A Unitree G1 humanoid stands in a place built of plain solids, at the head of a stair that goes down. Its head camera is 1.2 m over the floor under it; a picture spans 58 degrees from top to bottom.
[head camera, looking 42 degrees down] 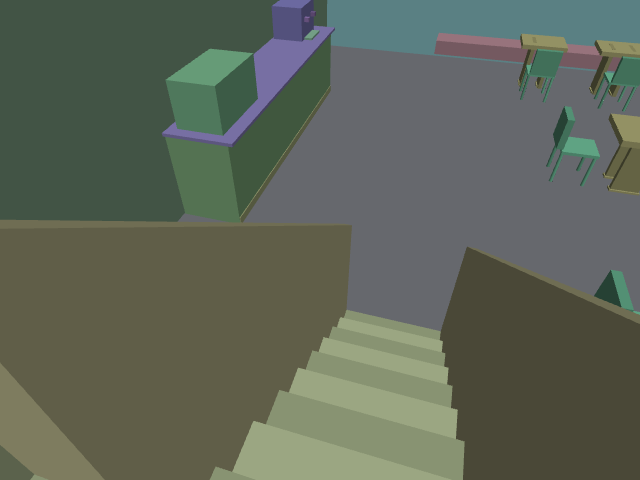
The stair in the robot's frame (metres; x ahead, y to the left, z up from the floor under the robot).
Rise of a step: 0.19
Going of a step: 0.24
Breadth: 0.80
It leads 16 degrees to the right of straight ahead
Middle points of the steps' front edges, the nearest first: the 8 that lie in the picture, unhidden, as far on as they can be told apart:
0.64 -0.13 -0.39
0.87 -0.20 -0.58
1.10 -0.27 -0.78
1.34 -0.34 -0.97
1.57 -0.41 -1.16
1.80 -0.48 -1.36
2.03 -0.54 -1.55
2.27 -0.61 -1.75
